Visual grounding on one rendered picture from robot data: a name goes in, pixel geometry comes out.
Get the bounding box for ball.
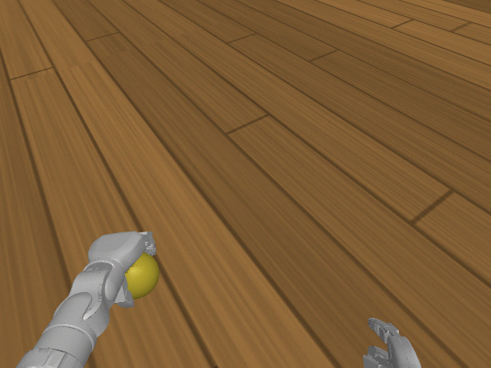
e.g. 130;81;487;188
125;252;160;299

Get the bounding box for left robot arm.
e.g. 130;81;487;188
15;258;125;368

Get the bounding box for right robot hand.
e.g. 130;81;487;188
363;317;422;368

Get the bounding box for left robot hand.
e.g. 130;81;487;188
87;231;157;308

